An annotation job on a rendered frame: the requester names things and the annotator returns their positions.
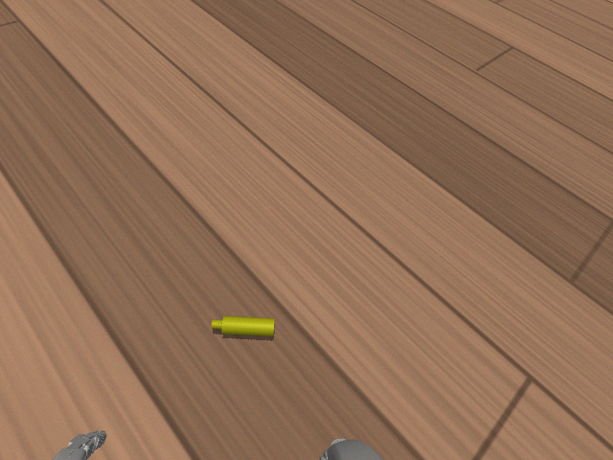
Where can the left robot hand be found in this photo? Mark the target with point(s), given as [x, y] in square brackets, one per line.
[82, 446]

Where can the bottle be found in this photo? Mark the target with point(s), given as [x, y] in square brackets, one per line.
[245, 325]

